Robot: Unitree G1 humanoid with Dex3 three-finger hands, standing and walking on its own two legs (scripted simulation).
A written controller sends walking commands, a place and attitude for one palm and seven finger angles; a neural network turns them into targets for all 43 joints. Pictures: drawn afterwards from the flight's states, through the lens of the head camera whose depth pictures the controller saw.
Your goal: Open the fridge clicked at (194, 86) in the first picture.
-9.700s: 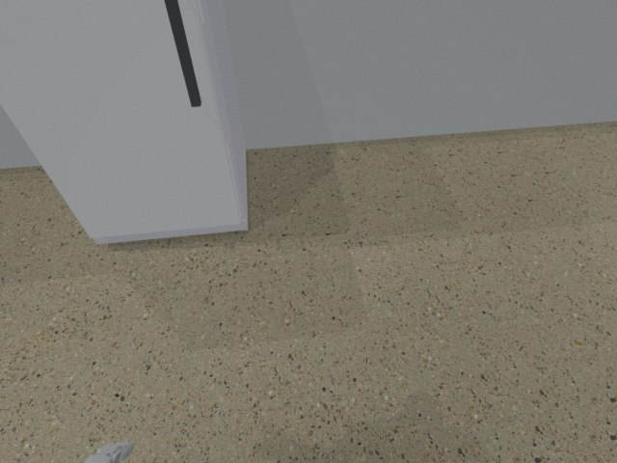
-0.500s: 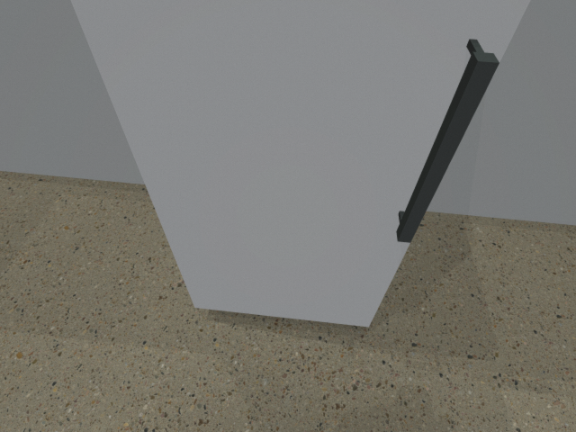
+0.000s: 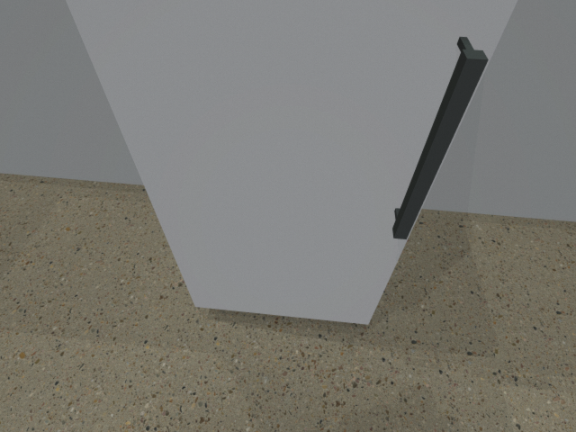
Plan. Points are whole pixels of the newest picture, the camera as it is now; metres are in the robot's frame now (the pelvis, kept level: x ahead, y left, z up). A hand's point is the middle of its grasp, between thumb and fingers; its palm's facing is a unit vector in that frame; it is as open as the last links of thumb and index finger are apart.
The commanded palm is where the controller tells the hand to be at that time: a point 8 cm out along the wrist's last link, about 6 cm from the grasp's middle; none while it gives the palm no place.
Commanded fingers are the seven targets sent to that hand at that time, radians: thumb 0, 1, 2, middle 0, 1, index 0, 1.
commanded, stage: look again from close up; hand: right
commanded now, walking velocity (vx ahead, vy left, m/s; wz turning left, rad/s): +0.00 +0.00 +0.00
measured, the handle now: (425, 156) +0.54 -0.20 +0.09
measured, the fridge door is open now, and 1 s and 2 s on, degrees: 0 0 0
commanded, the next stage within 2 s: shuffle to correct the standing spot in 0.26 s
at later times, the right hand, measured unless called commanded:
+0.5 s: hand out of the picture +0.01 -0.20 -0.18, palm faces +0.03 +0.97 -0.22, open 7.4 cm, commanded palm none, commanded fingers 0.00 -0.90 -0.90 0.20 0.30 0.20 0.30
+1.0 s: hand out of the picture +0.11 -0.18 -0.18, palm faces +0.09 +0.96 -0.25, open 7.3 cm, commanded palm none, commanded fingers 0.00 -0.90 -0.90 0.20 0.30 0.20 0.30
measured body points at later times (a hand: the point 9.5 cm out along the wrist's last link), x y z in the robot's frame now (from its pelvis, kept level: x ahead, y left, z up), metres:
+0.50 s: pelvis +0.00 -0.01 +0.00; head +0.01 -0.01 +0.45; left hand +0.03 +0.23 -0.16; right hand +0.01 -0.25 -0.16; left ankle -0.03 +0.11 -0.74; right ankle -0.01 -0.15 -0.74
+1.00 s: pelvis +0.07 +0.00 -0.01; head +0.11 +0.01 +0.44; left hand +0.02 +0.21 -0.17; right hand +0.11 -0.24 -0.16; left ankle +0.07 +0.08 -0.74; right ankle +0.01 -0.13 -0.72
